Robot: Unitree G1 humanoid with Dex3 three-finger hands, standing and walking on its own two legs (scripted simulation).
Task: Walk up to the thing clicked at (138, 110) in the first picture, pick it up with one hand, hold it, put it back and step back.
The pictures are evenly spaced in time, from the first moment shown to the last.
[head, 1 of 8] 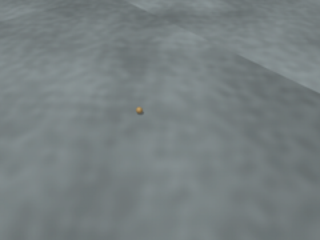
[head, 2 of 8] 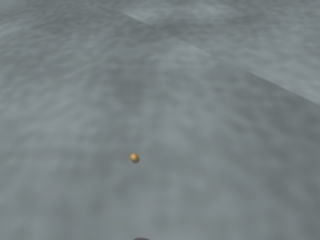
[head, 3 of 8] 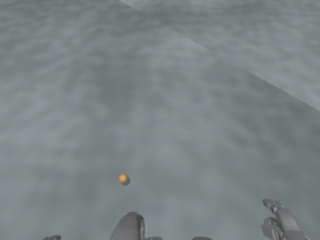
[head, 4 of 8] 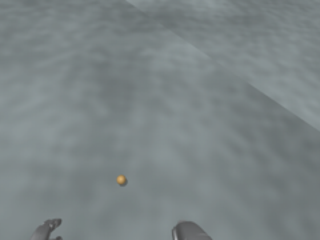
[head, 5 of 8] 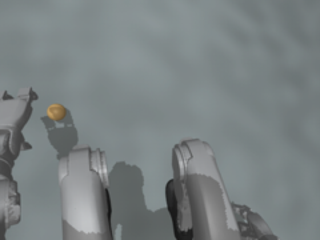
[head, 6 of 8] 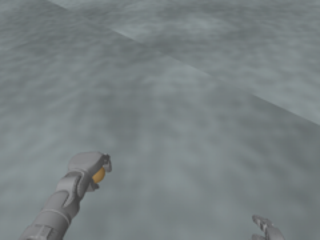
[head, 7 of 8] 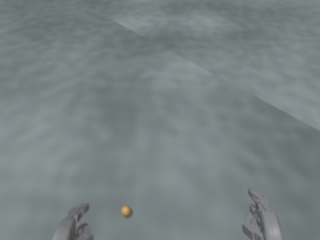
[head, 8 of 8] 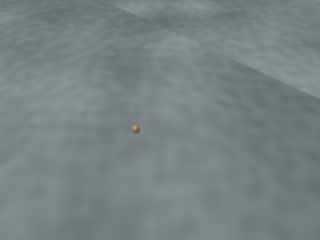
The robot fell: no
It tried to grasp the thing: yes
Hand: left
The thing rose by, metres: 0.70
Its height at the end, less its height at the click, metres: +0.00
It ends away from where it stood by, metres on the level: 0.01
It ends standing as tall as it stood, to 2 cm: yes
